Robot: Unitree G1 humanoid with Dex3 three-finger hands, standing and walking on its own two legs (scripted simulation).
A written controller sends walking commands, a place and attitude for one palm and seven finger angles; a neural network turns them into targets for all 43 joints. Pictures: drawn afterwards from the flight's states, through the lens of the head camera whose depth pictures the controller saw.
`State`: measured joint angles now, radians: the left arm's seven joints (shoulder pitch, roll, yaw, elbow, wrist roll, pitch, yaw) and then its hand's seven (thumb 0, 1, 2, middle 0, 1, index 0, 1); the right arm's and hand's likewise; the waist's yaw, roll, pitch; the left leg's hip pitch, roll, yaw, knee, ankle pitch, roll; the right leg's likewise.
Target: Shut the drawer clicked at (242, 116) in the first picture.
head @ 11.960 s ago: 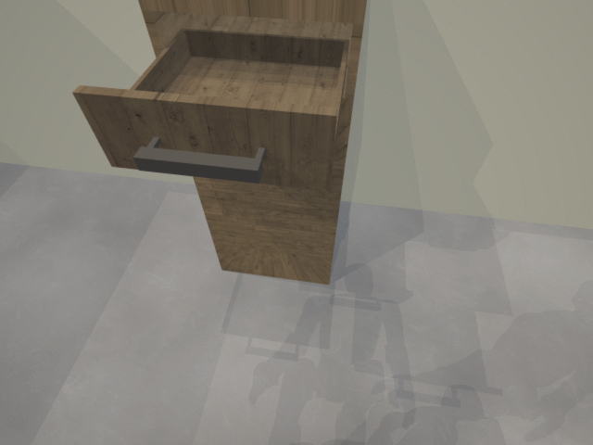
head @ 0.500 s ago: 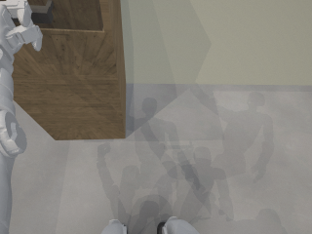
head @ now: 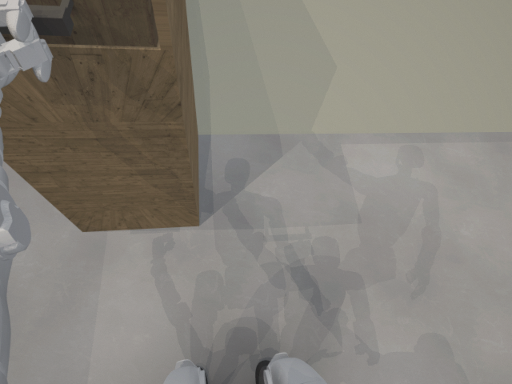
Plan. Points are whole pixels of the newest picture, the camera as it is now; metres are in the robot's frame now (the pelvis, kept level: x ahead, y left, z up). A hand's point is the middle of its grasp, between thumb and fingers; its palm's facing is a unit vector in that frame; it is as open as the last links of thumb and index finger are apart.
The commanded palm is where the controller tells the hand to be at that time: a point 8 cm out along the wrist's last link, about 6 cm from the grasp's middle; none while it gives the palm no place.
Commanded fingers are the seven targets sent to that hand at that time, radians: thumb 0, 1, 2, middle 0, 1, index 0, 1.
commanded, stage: pull the fist back off the drawer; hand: left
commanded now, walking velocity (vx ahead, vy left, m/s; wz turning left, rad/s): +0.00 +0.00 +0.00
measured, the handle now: out of the picture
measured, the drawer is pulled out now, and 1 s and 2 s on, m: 0.00 0.00 0.00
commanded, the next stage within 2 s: draw the hand back to the body in 0.34 s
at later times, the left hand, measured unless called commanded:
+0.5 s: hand (46, 53) +0.53 +0.20 +0.17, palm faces -0.02 -1.00 -0.03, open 3.3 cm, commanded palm +0.49 +0.25 +0.16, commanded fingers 0.00 0.90 0.90 -1.40 -1.60 -1.40 -1.60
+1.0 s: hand out of the picture +0.36 +0.22 +0.18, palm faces +0.05 -0.99 -0.12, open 3.3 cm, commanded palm +0.32 +0.26 +0.18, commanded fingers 0.00 0.90 0.90 -1.40 -1.60 -1.40 -1.60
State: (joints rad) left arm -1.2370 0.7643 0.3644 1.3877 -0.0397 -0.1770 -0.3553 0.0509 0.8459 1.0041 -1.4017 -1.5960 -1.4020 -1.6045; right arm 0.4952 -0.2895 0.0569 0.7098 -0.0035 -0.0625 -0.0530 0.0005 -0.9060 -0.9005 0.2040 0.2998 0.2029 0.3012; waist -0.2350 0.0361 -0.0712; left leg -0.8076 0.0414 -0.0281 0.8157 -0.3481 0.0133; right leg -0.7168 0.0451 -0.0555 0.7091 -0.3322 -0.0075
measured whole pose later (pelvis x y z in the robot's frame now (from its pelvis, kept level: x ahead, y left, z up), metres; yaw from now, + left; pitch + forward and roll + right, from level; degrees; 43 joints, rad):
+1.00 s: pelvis +0.01 -0.01 +0.02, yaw +1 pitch +2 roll -1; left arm -0.34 0.41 0.28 0.41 -0.21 0.00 -0.29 0.01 0.90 0.90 -1.40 -1.60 -1.41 -1.60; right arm 0.23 -0.28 0.04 0.56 0.07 -0.03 -0.07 0.01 -0.91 -0.90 0.20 0.30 0.20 0.30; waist -0.01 0.05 -0.08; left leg -0.36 0.01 -0.01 0.63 -0.32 0.00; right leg -0.30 0.02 -0.04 0.60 -0.34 -0.02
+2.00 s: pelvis +0.02 -0.01 +0.04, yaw +2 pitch -4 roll -1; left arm 0.50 0.31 0.29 -0.43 -0.05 -0.12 0.09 0.01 0.89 0.90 -1.41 -1.60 -1.41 -1.60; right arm 0.19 -0.21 0.04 0.61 -0.01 -0.07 -0.08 0.01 -0.91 -0.90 0.20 0.30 0.20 0.30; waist 0.05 0.07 0.00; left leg -0.10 0.01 -0.01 0.41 -0.23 0.00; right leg -0.04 0.02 -0.04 0.36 -0.24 -0.02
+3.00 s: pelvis -0.12 +0.01 +0.02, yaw +5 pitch +3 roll -3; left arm 0.61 0.44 0.42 -0.58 -0.03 -0.29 0.15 0.01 0.89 0.90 -1.41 -1.59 -1.41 -1.60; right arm 0.26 -0.17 0.00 0.59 -0.01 -0.11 -0.08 0.01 -0.90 -0.90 0.20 0.30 0.20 0.30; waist -0.03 0.02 -0.06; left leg -0.52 0.02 -0.02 0.49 -0.03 0.04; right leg -0.24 0.08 0.00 0.65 -0.44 -0.01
